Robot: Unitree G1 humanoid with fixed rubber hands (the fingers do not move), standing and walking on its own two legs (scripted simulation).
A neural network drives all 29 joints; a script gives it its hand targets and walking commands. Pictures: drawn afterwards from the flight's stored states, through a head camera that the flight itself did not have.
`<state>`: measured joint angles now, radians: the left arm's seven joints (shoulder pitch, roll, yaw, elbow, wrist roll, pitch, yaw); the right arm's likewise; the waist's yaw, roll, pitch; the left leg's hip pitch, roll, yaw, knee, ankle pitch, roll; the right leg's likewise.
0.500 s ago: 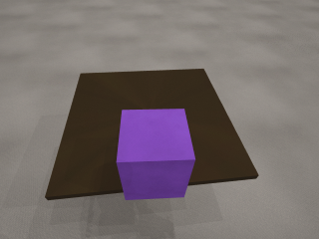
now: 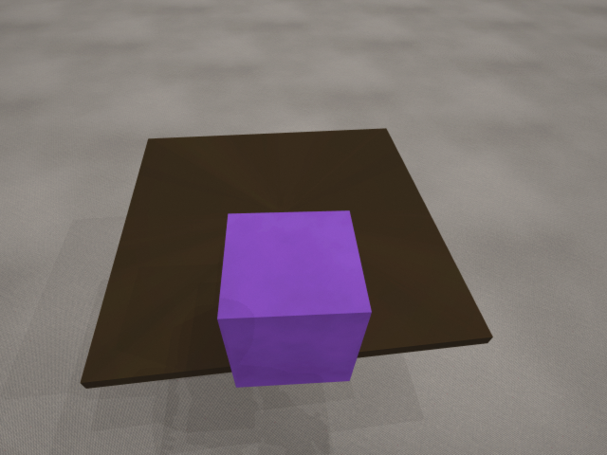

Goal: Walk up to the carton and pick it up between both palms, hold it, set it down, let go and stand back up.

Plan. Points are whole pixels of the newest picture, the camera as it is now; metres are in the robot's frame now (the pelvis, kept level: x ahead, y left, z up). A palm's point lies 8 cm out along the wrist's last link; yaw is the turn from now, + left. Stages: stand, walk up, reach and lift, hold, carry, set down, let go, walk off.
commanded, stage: stand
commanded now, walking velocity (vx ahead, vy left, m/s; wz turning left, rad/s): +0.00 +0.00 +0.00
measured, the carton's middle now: (291, 301) +0.40 +0.02 -0.10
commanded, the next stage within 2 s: none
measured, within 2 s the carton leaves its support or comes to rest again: neither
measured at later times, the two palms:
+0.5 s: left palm out of the picture +0.00 +0.23 -0.14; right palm out of the picture +0.00 -0.23 -0.14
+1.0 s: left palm out of the picture +0.00 +0.23 -0.14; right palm out of the picture +0.00 -0.23 -0.14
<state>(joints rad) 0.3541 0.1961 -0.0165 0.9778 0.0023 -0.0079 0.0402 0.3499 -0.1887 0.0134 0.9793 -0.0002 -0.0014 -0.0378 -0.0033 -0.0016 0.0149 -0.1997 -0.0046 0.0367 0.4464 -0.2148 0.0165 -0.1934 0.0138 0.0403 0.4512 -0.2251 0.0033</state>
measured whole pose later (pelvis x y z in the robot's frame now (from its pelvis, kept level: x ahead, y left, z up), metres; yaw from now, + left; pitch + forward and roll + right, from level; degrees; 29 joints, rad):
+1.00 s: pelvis +0.01 +0.00 +0.00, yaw +0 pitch -1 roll +0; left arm 0.33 0.18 -0.01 1.05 0.00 -0.01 0.05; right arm 0.33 -0.17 0.00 1.05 0.00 0.00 -0.05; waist 0.00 0.00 0.03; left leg -0.17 -0.01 0.03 0.42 -0.22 0.02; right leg -0.17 0.01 0.04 0.43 -0.23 0.01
